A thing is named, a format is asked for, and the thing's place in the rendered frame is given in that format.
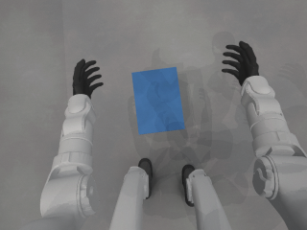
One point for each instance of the robot right hand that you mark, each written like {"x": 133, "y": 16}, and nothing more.
{"x": 247, "y": 65}

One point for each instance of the robot left forearm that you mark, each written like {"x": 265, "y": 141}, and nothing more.
{"x": 76, "y": 140}

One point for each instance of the left robot foot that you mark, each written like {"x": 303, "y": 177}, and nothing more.
{"x": 146, "y": 165}

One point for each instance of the right robot thigh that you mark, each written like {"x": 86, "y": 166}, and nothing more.
{"x": 209, "y": 211}

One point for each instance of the robot right forearm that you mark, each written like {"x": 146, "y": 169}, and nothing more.
{"x": 267, "y": 124}

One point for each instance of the carton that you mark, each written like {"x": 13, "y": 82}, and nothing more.
{"x": 157, "y": 100}

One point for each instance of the robot left upper arm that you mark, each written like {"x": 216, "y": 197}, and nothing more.
{"x": 66, "y": 203}

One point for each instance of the robot left hand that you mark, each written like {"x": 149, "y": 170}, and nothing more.
{"x": 81, "y": 83}

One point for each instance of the robot right upper arm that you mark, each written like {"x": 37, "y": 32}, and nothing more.
{"x": 282, "y": 180}

